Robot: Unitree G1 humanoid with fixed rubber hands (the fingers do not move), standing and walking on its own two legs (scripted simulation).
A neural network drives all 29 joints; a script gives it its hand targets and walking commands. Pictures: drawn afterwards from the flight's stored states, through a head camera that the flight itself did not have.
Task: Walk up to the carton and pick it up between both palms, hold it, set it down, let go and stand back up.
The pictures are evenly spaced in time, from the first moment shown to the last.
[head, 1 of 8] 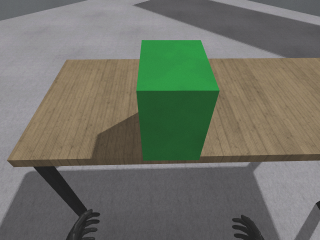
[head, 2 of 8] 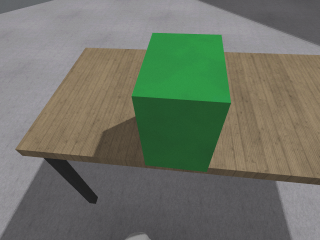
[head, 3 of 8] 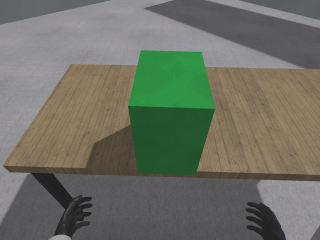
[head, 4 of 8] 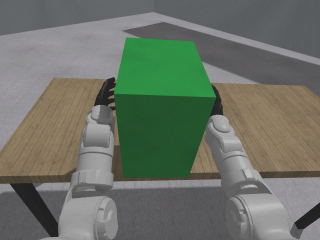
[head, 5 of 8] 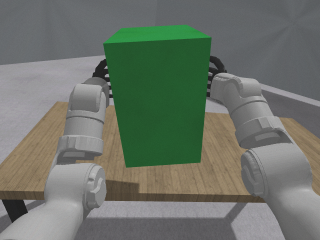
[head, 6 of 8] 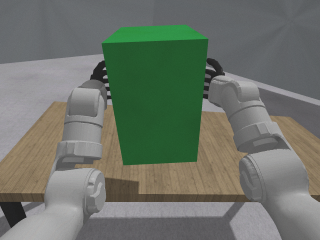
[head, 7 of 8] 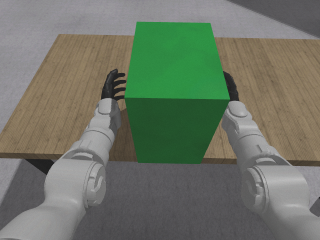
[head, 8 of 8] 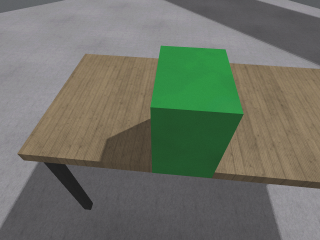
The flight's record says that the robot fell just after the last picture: no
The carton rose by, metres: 0.29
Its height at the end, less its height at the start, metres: +0.00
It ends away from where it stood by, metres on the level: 0.01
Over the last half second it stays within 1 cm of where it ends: yes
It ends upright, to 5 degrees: yes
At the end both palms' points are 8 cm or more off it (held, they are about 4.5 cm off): yes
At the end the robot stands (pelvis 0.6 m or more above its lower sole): yes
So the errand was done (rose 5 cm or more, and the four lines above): yes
